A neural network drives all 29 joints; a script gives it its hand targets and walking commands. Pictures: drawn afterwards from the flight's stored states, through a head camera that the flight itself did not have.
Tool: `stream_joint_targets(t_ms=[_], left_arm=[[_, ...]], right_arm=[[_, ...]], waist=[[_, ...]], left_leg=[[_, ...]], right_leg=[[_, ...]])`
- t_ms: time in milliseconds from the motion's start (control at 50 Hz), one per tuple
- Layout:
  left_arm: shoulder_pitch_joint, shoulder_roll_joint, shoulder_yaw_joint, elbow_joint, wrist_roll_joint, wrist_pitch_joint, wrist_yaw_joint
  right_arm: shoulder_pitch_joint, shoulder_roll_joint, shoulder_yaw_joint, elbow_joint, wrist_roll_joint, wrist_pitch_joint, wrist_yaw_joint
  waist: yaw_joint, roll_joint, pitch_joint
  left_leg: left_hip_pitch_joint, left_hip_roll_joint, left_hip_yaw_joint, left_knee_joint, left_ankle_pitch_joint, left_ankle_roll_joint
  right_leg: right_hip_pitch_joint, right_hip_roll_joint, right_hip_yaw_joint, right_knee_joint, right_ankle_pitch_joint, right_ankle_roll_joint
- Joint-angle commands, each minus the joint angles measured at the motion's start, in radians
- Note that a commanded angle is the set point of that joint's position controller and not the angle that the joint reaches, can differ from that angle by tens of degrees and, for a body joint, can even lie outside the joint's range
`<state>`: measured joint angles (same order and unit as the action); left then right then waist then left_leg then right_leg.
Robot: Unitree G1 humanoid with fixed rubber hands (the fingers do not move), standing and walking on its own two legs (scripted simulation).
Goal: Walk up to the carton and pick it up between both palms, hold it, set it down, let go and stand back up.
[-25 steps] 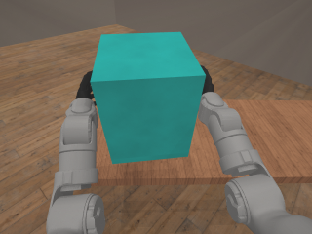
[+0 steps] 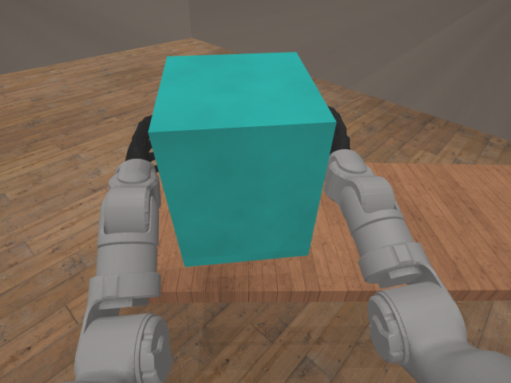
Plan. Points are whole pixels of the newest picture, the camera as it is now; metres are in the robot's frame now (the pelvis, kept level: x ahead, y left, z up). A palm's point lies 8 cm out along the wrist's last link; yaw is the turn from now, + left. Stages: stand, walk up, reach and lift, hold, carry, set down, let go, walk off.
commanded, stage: hold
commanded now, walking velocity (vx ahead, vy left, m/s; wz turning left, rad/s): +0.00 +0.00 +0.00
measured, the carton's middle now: (240, 159) +0.39 +0.00 +0.20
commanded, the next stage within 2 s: none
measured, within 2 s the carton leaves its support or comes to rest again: neither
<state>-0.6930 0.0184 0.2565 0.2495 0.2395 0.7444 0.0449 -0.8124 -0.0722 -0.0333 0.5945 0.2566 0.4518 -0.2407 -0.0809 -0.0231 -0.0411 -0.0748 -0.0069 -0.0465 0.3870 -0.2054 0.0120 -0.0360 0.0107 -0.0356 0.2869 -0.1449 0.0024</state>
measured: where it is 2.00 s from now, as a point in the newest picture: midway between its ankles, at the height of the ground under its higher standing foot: outside the picture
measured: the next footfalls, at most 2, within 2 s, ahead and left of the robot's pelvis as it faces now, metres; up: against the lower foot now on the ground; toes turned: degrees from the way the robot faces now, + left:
none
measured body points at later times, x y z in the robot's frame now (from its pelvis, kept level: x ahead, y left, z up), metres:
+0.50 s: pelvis +0.00 +0.00 +0.00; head -0.06 +0.02 +0.45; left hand +0.38 +0.15 +0.21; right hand +0.38 -0.14 +0.22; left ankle +0.01 +0.11 -0.75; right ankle +0.01 -0.12 -0.75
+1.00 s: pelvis +0.00 +0.00 +0.00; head -0.06 +0.02 +0.45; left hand +0.38 +0.15 +0.21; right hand +0.39 -0.14 +0.22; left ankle +0.01 +0.11 -0.75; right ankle +0.01 -0.12 -0.75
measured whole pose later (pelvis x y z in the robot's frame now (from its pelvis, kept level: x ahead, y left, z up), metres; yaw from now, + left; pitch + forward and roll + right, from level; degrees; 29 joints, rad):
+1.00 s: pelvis +0.00 +0.00 +0.00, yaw +0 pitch -6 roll -1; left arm -0.68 0.02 0.25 0.24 0.23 0.74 0.05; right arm -0.80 -0.08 -0.02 0.58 0.26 0.46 -0.24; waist -0.08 -0.02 -0.05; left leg -0.08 -0.01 -0.05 0.39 -0.20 0.01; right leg -0.04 0.01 -0.03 0.29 -0.14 0.00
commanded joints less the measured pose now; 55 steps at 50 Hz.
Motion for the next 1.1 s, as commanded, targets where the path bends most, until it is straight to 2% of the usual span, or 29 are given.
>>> stream_joint_targets(t_ms=[0,160,220,300,440,500,620,700,800,820,960,1080], left_arm=[[-0.873,-0.641,-0.477,-0.214,-0.18,-0.109,-0.148],[-0.847,-0.646,-0.501,-0.279,-0.193,-0.107,-0.141],[-0.83,-0.635,-0.487,-0.248,-0.179,-0.098,-0.146],[-0.823,-0.637,-0.488,-0.254,-0.173,-0.093,-0.15],[-0.854,-0.625,-0.47,-0.215,-0.167,-0.093,-0.155],[-0.87,-0.635,-0.479,-0.204,-0.173,-0.1,-0.152],[-0.889,-0.647,-0.49,-0.221,-0.187,-0.109,-0.146],[-0.876,-0.653,-0.49,-0.225,-0.193,-0.112,-0.141],[-0.861,-0.641,-0.465,-0.193,-0.18,-0.106,-0.146],[-0.86,-0.643,-0.466,-0.2,-0.176,-0.106,-0.146],[-0.875,-0.649,-0.49,-0.23,-0.196,-0.115,-0.139],[-0.858,-0.64,-0.484,-0.234,-0.186,-0.105,-0.144]], right_arm=[[-0.793,0.687,0.368,-0.31,0.127,-0.05,0.121],[-0.772,0.7,0.409,-0.396,0.15,-0.051,0.109],[-0.763,0.685,0.395,-0.366,0.137,-0.043,0.108],[-0.777,0.686,0.399,-0.379,0.131,-0.046,0.109],[-0.784,0.68,0.371,-0.325,0.112,-0.041,0.116],[-0.8,0.685,0.358,-0.305,0.11,-0.047,0.123],[-0.795,0.698,0.361,-0.31,0.121,-0.049,0.121],[-0.791,0.695,0.38,-0.325,0.133,-0.047,0.117],[-0.789,0.689,0.368,-0.306,0.122,-0.041,0.119],[-0.791,0.696,0.37,-0.308,0.121,-0.043,0.121],[-0.804,0.71,0.389,-0.347,0.134,-0.05,0.116],[-0.768,0.695,0.385,-0.32,0.131,-0.037,0.114]], waist=[[-0.013,0.086,-0.451],[-0.008,0.067,-0.493],[-0.006,0.057,-0.425],[-0.004,0.061,-0.441],[-0.007,0.058,-0.396],[-0.007,0.076,-0.414],[-0.017,0.083,-0.449],[-0.013,0.077,-0.456],[-0.007,0.061,-0.41],[0.0,0.063,-0.419],[-0.005,0.059,-0.469],[-0.008,0.069,-0.432]], left_leg=[[0.114,-0.037,0.008,-0.039,0.32,-0.059],[0.131,-0.044,0.004,-0.013,0.393,-0.062],[0.099,-0.04,0.003,-0.036,0.323,-0.053],[0.111,-0.04,0.009,-0.035,0.336,-0.051],[0.084,-0.035,0.011,-0.058,0.261,-0.047],[0.093,-0.033,0.012,-0.054,0.257,-0.049],[0.109,-0.037,0.007,-0.037,0.299,-0.056],[0.116,-0.036,0.0,-0.026,0.339,-0.06],[0.082,-0.036,0.006,-0.051,0.27,-0.049],[0.082,-0.037,0.009,-0.05,0.272,-0.049],[0.11,-0.038,0.005,-0.031,0.319,-0.051],[0.099,-0.039,0.003,-0.045,0.296,-0.053]], right_leg=[[0.12,0.056,-0.005,-0.008,0.215,0.042],[0.153,0.059,-0.001,0.006,0.319,0.054],[0.133,0.052,0.0,-0.002,0.269,0.053],[0.14,0.054,0.0,-0.003,0.275,0.055],[0.124,0.049,0.0,-0.015,0.187,0.049],[0.105,0.052,-0.004,-0.015,0.156,0.041],[0.107,0.054,0.0,-0.011,0.202,0.043],[0.115,0.056,-0.002,-0.004,0.236,0.043],[0.115,0.051,0.001,-0.014,0.186,0.044],[0.119,0.052,-0.002,-0.014,0.182,0.045],[0.117,0.056,0.0,-0.003,0.241,0.048],[0.119,0.053,0.003,-0.008,0.225,0.049]])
